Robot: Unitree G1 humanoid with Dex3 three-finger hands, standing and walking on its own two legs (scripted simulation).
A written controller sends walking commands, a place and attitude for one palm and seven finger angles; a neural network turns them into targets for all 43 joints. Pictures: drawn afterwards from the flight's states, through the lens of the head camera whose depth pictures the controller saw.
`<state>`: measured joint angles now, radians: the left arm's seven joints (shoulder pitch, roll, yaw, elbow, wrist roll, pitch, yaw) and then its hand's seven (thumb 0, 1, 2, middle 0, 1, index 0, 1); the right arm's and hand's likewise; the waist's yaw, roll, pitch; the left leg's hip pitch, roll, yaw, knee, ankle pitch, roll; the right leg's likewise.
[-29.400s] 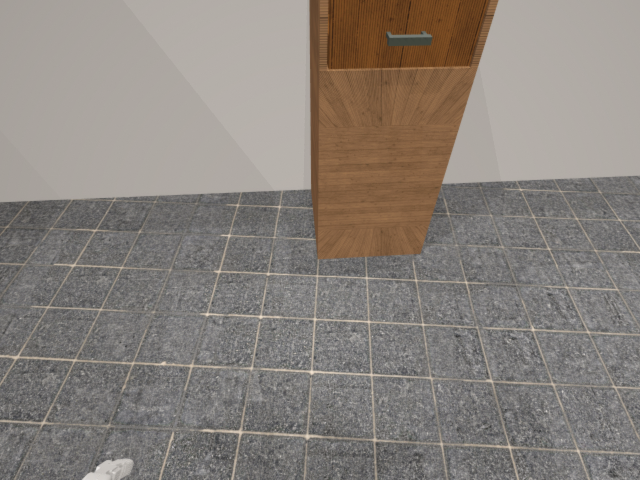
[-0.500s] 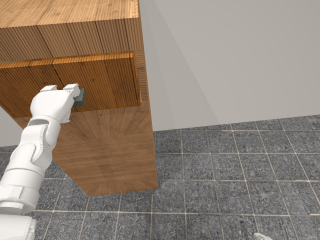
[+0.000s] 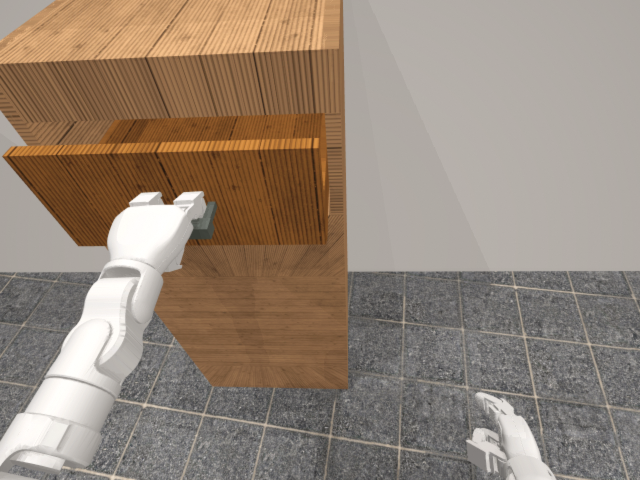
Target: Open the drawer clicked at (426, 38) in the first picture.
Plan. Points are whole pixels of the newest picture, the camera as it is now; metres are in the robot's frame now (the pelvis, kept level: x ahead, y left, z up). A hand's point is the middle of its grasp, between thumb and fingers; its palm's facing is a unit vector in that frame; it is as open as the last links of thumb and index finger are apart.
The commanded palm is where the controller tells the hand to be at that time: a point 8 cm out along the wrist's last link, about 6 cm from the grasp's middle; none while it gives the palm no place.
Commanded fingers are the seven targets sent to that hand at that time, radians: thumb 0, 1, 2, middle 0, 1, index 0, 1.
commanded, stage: pull the drawer open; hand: left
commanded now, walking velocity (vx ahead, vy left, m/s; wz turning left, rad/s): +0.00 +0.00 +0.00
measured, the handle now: (174, 218) +0.39 +0.25 +0.12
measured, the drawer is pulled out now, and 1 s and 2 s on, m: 0.07 0.22 0.28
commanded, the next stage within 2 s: open the thumb to release the handle in 1.42 s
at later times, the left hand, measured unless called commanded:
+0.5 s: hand (160, 289) +0.30 +0.24 +0.09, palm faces +0.03 -0.08 -1.00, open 5.3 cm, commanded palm +0.25 +0.24 +0.16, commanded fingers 0.00 0.90 0.90 -0.40 -1.35 -0.40 -1.35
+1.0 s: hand (130, 375) +0.19 +0.23 +0.10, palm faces +0.04 -0.12 -0.99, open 5.3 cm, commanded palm +0.14 +0.23 +0.16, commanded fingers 0.00 0.90 0.90 -0.40 -1.35 -0.40 -1.35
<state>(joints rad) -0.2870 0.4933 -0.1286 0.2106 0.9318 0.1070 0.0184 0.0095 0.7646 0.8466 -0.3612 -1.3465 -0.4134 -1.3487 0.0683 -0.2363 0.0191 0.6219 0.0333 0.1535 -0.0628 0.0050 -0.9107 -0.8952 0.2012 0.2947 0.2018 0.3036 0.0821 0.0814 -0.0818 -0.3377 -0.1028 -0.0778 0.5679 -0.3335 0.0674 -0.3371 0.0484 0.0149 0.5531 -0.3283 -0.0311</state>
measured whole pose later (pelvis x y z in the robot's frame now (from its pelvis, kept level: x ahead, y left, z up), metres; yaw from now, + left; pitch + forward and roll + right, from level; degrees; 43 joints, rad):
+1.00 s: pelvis +0.00 +0.00 +0.00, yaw -2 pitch +3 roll -1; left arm 0.48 0.48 -0.01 -0.43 0.89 0.10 0.11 0.02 0.76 0.80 -0.32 -1.34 -0.44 -1.34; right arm 0.05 -0.23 0.06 0.54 0.01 0.14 0.01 0.01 -0.91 -0.90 0.20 0.29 0.20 0.30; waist 0.11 0.11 -0.09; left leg -0.26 -0.08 -0.04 0.55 -0.34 0.06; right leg -0.26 0.07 0.05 0.53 -0.32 -0.03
